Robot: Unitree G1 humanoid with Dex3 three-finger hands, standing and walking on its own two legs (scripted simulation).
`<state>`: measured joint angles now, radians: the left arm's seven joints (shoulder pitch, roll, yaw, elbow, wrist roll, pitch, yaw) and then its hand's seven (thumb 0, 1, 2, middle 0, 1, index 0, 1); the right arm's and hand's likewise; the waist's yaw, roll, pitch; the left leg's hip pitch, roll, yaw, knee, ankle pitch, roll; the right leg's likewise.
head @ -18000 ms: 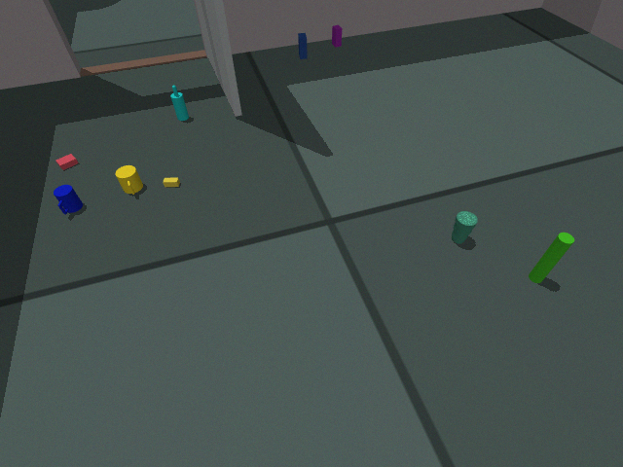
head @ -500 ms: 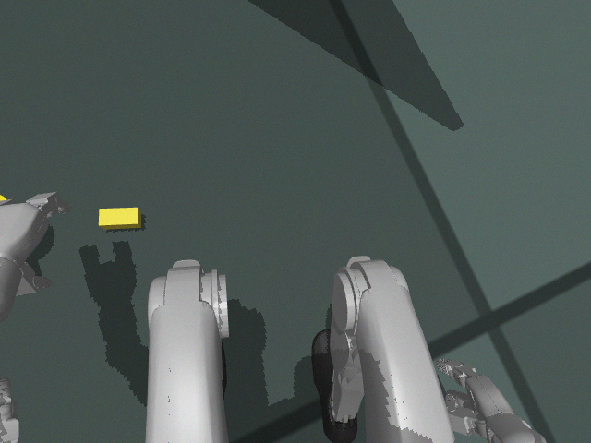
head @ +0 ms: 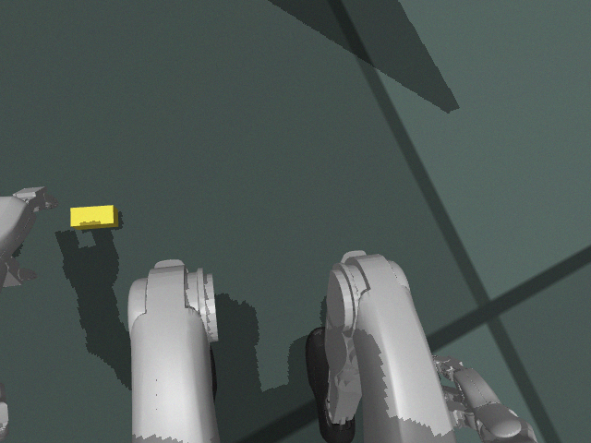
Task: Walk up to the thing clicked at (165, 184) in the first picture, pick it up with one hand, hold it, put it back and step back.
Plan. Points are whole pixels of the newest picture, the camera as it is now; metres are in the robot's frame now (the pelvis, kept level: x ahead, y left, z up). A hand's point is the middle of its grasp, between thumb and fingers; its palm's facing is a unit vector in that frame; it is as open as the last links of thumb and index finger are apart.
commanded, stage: rise first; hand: left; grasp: from above
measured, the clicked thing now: (95, 217) +0.42 +0.32 -0.31
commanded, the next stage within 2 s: approach in 0.34 s
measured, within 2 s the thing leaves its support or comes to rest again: neither
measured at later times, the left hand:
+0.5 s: hand (25, 240) +0.36 +0.37 -0.18, palm faces -0.46 -0.11 -0.88, open 10.7 cm
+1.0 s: hand (91, 189) +0.44 +0.30 -0.20, palm faces -0.41 -0.05 -0.91, open 12.0 cm
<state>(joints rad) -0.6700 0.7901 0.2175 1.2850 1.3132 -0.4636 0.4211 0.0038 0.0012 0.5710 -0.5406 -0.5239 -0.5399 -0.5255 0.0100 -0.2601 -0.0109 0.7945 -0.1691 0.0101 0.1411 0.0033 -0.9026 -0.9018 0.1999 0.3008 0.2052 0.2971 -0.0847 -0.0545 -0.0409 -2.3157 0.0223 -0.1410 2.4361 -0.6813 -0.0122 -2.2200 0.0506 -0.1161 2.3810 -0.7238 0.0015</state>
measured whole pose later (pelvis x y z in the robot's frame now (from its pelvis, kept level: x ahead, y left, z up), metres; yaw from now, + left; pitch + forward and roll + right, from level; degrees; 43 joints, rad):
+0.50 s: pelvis +0.00 +0.00 -0.01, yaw -1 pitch +32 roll -8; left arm -0.73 0.81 0.21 1.39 1.34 -0.43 0.48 0.00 0.02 0.56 -0.55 -0.52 -0.55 -0.52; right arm 0.01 -0.25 0.01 0.82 -0.20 0.00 0.14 0.00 -0.90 -0.90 0.20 0.30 0.20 0.30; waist -0.12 -0.06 -0.04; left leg -2.34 0.02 -0.15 2.47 -0.69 -0.01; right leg -2.24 0.05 -0.12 2.40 -0.73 0.00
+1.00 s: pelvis +0.00 +0.00 -0.01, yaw -2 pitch +33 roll -8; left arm -0.90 0.75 0.18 1.49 1.31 -0.20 0.54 0.00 -0.17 0.70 -0.36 -0.77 -0.38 -0.74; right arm 0.08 -0.27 0.08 0.77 -0.18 -0.05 0.15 0.00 -0.90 -0.89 0.20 0.30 0.20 0.30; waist -0.25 -0.03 0.00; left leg -2.36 0.04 -0.16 2.47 -0.69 -0.01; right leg -2.28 0.07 -0.13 2.39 -0.71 0.01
